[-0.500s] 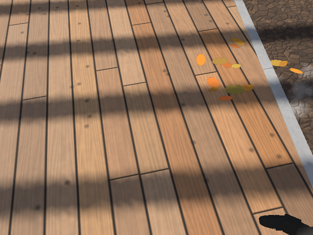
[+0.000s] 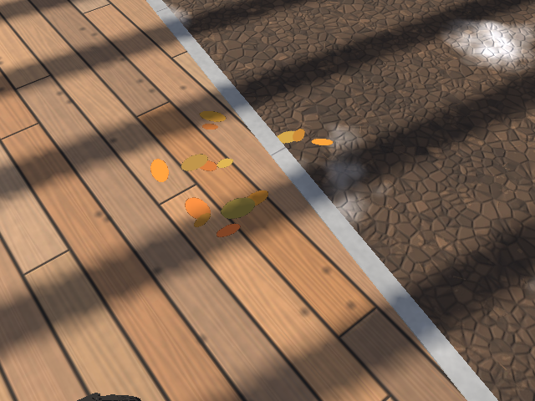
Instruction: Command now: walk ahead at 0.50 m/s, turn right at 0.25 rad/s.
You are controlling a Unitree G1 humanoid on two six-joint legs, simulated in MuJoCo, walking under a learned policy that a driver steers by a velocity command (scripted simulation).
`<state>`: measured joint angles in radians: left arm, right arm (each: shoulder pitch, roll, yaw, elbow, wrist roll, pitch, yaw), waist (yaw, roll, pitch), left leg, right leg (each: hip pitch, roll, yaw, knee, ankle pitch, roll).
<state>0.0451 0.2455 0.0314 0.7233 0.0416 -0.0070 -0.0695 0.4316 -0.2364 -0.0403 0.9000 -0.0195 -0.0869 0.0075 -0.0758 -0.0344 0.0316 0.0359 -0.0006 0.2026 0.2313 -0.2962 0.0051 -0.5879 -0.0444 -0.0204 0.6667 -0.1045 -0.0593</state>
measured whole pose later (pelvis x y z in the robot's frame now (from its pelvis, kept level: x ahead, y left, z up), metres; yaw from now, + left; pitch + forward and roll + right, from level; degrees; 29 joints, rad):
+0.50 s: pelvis +0.26 -0.02 +0.00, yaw +8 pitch +1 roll -1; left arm 0.39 0.22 0.04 0.94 0.02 -0.10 0.01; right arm 0.17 -0.24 -0.05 0.82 -0.03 -0.01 0.06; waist 0.03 0.04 0.03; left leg -0.64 0.07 0.05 0.73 -0.02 0.05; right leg 0.09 0.06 -0.21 0.19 -0.30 -0.06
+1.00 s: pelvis +0.52 +0.06 +0.00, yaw +25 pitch +2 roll +0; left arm 0.09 0.26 0.03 0.74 0.04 -0.02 -0.02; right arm 0.40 -0.27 -0.07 0.85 0.00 -0.04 0.01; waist -0.07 -0.04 0.04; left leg -0.06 -0.15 -0.13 0.30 -0.25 0.12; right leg -0.66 -0.10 0.04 0.76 -0.08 0.06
